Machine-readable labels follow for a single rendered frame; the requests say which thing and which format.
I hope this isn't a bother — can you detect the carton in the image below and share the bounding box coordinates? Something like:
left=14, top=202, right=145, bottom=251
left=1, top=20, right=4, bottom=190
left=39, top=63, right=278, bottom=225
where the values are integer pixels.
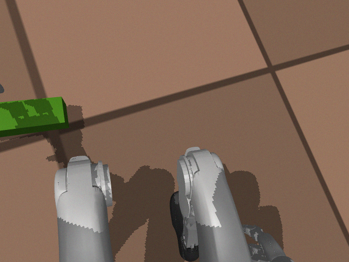
left=0, top=97, right=69, bottom=137

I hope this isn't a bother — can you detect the right robot hand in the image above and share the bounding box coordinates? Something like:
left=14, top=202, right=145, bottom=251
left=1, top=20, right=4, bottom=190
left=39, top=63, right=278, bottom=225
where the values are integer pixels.
left=242, top=224, right=286, bottom=262

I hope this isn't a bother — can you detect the right robot foot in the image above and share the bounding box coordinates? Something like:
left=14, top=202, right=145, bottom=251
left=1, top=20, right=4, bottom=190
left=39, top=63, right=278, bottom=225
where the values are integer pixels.
left=170, top=191, right=199, bottom=261

